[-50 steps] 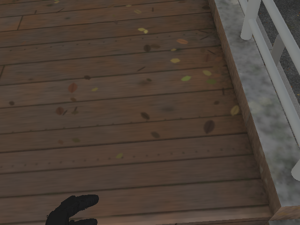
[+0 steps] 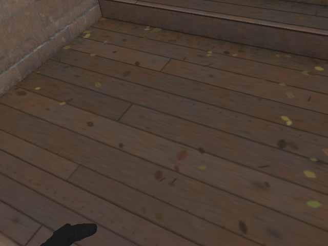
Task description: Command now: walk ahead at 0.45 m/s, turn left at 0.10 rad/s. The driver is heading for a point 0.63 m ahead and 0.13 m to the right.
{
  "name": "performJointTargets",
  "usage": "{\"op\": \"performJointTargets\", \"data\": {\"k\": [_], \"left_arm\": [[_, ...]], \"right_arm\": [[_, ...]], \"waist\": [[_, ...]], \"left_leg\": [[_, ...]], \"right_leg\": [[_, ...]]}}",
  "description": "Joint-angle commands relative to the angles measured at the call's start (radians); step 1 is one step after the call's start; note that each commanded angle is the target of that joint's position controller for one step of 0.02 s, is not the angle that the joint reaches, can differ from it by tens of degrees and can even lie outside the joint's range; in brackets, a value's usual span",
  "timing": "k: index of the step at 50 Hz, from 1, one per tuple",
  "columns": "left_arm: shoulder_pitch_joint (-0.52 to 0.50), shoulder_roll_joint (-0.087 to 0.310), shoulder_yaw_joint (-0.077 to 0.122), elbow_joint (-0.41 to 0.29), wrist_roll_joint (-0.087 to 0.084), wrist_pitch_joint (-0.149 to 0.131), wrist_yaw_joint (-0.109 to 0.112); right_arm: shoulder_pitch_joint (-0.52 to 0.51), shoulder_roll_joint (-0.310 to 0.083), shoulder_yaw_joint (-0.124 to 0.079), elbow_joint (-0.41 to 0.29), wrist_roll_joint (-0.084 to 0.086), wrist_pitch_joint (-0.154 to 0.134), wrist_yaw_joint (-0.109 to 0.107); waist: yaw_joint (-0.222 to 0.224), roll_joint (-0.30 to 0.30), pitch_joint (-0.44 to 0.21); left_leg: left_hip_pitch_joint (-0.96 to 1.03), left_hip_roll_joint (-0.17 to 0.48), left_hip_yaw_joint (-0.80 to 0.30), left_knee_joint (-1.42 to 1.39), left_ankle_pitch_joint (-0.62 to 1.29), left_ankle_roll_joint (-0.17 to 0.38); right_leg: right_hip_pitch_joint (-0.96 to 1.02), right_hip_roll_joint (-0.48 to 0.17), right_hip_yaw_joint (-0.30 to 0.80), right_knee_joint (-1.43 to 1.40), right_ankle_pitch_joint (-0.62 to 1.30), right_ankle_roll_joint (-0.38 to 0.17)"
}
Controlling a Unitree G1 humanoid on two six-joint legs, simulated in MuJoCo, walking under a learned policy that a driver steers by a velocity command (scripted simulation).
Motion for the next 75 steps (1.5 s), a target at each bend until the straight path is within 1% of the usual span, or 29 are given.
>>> {"op": "performJointTargets", "data": {"k": [1,2,3,4,6,11,14,15,18,19,20,21,23,26,29,33,38,42,43,44,45,46,50,54,60,63,65,66,75], "left_arm": [[0.375,0.132,0.036,0.176,-0.019,0.014,-0.036],[0.379,0.276,0.102,0.194,-0.006,0.023,-0.033],[0.229,0.220,0.091,0.183,0.002,0.011,-0.039],[0.155,0.136,0.066,0.168,-0.007,-0.011,-0.054],[0.371,0.087,0.065,0.292,-0.024,-0.041,-0.045],[0.503,0.023,0.064,0.480,0.020,-0.034,-0.041],[0.564,0.019,0.059,0.508,-0.001,-0.002,0.019],[0.488,0.000,0.045,0.463,0.027,-0.004,0.050],[0.335,0.303,0.129,0.359,0.005,-0.077,0.037],[0.327,0.258,0.131,0.335,-0.032,-0.111,-0.010],[0.244,0.179,0.127,0.268,-0.039,-0.120,-0.051],[0.146,0.109,0.116,0.207,0.020,-0.122,-0.054],[0.146,-0.081,0.059,0.144,0.053,-0.068,-0.042],[0.204,-0.113,0.017,0.138,0.043,-0.004,-0.024],[0.141,-0.035,0.032,0.138,0.042,0.022,-0.027],[-0.029,-0.003,0.036,0.159,0.011,-0.007,-0.067],[-0.217,0.016,0.040,0.141,0.009,0.001,-0.066],[-0.013,0.070,0.068,0.222,0.034,-0.052,-0.049],[0.127,0.097,0.075,0.254,0.054,-0.080,-0.041],[0.230,0.171,0.095,0.264,0.095,-0.079,-0.025],[0.280,0.189,0.108,0.289,0.057,-0.056,-0.031],[0.285,0.155,0.104,0.290,0.036,-0.045,-0.027],[0.099,0.066,0.067,0.296,0.013,-0.045,-0.006],[0.114,0.107,0.073,0.328,0.036,-0.048,-0.014],[0.190,0.125,0.074,0.386,0.022,0.002,-0.013],[0.210,0.120,0.072,0.408,0.029,0.017,-0.003],[0.361,0.023,0.050,0.416,0.028,0.020,0.000],[0.336,0.065,0.059,0.442,0.015,0.039,0.002],[0.230,0.035,0.056,0.464,0.022,0.068,-0.017]], "right_arm": [[0.187,0.188,0.049,-0.018,-0.027,-0.001,0.005],[0.331,0.026,0.001,0.019,0.021,0.003,0.009],[0.123,-0.009,-0.003,-0.038,0.016,0.011,0.006],[-0.098,0.006,0.018,-0.082,-0.015,0.010,0.008],[-0.299,0.017,0.038,-0.124,-0.028,0.023,0.026],[-0.492,0.117,0.106,-0.249,0.006,0.020,0.046],[-0.588,0.157,0.164,-0.322,0.016,0.025,0.074],[-0.566,0.171,0.169,-0.289,0.008,0.011,0.103],[0.011,-0.008,0.088,-0.183,0.017,0.056,0.068],[0.205,-0.106,0.045,-0.117,-0.018,0.034,0.043],[0.282,-0.233,-0.002,-0.048,-0.008,0.026,0.027],[0.187,-0.221,-0.020,-0.063,-0.002,0.016,0.008],[-0.024,-0.069,0.006,0.029,0.017,0.026,0.004],[-0.051,0.155,0.069,0.127,-0.012,-0.003,0.006],[-0.065,0.036,0.058,0.178,0.023,-0.058,0.041],[0.058,-0.051,0.038,0.179,0.061,-0.071,0.043],[0.190,-0.084,0.018,0.179,0.045,-0.047,0.027],[0.239,-0.096,0.018,0.179,0.024,-0.034,-0.008],[0.204,-0.103,0.018,0.155,0.043,-0.038,-0.007],[0.296,-0.001,0.046,0.111,0.054,-0.042,-0.008],[0.345,-0.010,0.049,0.134,0.083,-0.038,0.001],[0.228,-0.069,0.028,0.118,0.042,-0.023,0.005],[0.177,-0.029,0.040,0.101,-0.017,0.020,0.009],[0.175,0.045,0.069,0.103,0.000,0.046,0.012],[0.015,0.003,0.058,0.073,0.012,0.049,-0.001],[0.080,-0.005,0.054,0.101,-0.001,0.019,-0.009],[0.118,-0.118,0.034,0.084,0.001,0.002,-0.021],[0.143,-0.092,0.035,0.101,0.016,0.014,-0.022],[-0.023,-0.047,0.055,0.115,0.009,0.040,-0.008]], "waist": [[-0.100,-0.426,-0.021],[-0.075,-0.534,-0.202],[-0.098,-0.423,-0.010],[-0.066,-0.300,0.226],[0.018,-0.162,0.308],[0.020,-0.147,0.264],[0.019,-0.054,0.290],[0.023,-0.024,0.203],[-0.280,-0.298,-0.288],[-0.351,-0.107,-0.399],[-0.337,0.205,-0.465],[-0.278,0.009,-0.393],[-0.058,-0.192,-0.063],[0.062,-0.142,0.179],[0.085,-0.083,0.244],[0.002,0.086,0.120],[-0.101,0.079,0.116],[-0.030,0.118,0.019],[0.025,0.122,-0.053],[0.015,-0.071,-0.214],[0.042,-0.201,-0.378],[0.065,0.004,-0.283],[-0.083,-0.035,0.064],[-0.102,-0.150,0.078],[-0.046,-0.180,0.179],[-0.064,-0.056,0.161],[0.000,0.213,0.093],[-0.059,0.221,0.084],[-0.027,0.097,0.066]], "left_leg": [[-0.427,-0.078,-0.087,0.855,-0.197,-0.061],[-0.390,-0.077,-0.017,0.992,-0.126,-0.099],[-0.583,-0.032,0.099,1.204,-0.069,-0.112],[-0.778,0.010,0.172,1.320,-0.032,-0.094],[-0.894,0.058,0.220,1.392,-0.053,-0.022],[-0.965,0.075,0.310,1.238,-0.270,0.073],[-0.721,0.109,0.400,0.760,-0.268,0.088],[-0.388,0.001,0.538,0.485,-0.222,0.094],[0.272,-0.053,0.300,0.266,-0.009,0.170],[0.575,0.155,-0.037,0.139,0.043,0.308],[0.718,0.392,-0.578,-0.157,0.342,0.464],[0.623,0.371,-0.762,-0.267,0.347,0.468],[0.295,0.359,-0.570,-0.384,-0.141,0.329],[-0.012,0.253,-0.173,-0.419,-0.004,0.216],[-0.146,0.183,0.096,-0.524,0.298,0.136],[-0.024,0.071,0.262,-0.630,0.674,0.056],[0.490,0.205,0.179,-0.592,0.870,0.067],[0.619,0.205,0.175,-0.225,1.276,0.048],[0.443,0.183,0.183,-0.078,1.059,0.040],[0.134,0.130,0.212,0.201,0.403,0.014],[-0.118,-0.028,0.185,0.550,-0.330,-0.024],[-0.213,-0.004,0.082,0.592,-0.222,-0.014],[-0.072,0.095,0.134,0.366,-0.053,-0.049],[0.070,0.100,0.203,0.078,0.052,-0.037],[0.131,0.109,0.227,-0.087,0.168,-0.021],[0.289,0.099,0.208,-0.310,0.211,0.007],[0.349,0.411,-0.127,-0.413,0.493,0.122],[0.281,0.425,-0.195,-0.466,0.445,0.216],[0.202,0.270,0.046,-0.494,0.325,0.145]], "right_leg": [[0.424,-0.237,0.235,-0.057,1.740,0.148],[0.465,-0.339,0.540,-0.254,1.417,0.071],[0.354,-0.319,0.640,-0.353,0.813,-0.025],[0.255,-0.255,0.505,-0.385,0.649,-0.066],[0.287,-0.169,0.297,-0.328,0.756,-0.026],[0.368,-0.132,0.174,-0.510,0.499,-0.082],[0.277,-0.137,0.045,-0.760,0.783,-0.103],[0.188,-0.014,-0.018,-0.736,1.241,-0.126],[0.294,-0.188,0.027,-0.048,2.297,-0.099],[0.049,-0.102,0.018,0.361,1.768,-0.076],[-0.219,0.247,0.018,0.920,0.181,-0.045],[-0.388,0.236,0.176,1.281,0.140,-0.100],[-0.558,0.133,0.176,1.364,0.217,-0.129],[-0.602,0.082,0.166,1.294,0.212,-0.122],[-0.525,0.073,0.131,0.849,0.230,-0.098],[-0.189,0.054,-0.103,0.267,0.531,-0.072],[-0.312,0.040,-0.127,-0.051,0.383,-0.095],[-0.058,0.149,-0.162,-0.298,0.337,-0.135],[0.207,0.059,-0.078,-0.312,0.526,-0.173],[0.609,-0.238,0.158,-0.122,1.092,-0.253],[0.798,-0.405,0.429,-0.115,1.402,-0.445],[0.694,-0.328,0.364,-0.188,1.301,-0.419],[0.174,-0.191,0.104,-0.422,0.963,-0.280],[0.043,-0.097,-0.052,-0.438,0.949,-0.232],[-0.035,-0.131,0.010,-0.445,0.469,-0.198],[-0.053,-0.072,0.014,-0.306,0.213,-0.138],[-0.090,0.089,-0.099,-0.061,-0.125,-0.057],[-0.063,0.111,-0.095,0.003,-0.157,-0.057],[0.102,0.076,-0.059,-0.124,0.036,-0.044]]}}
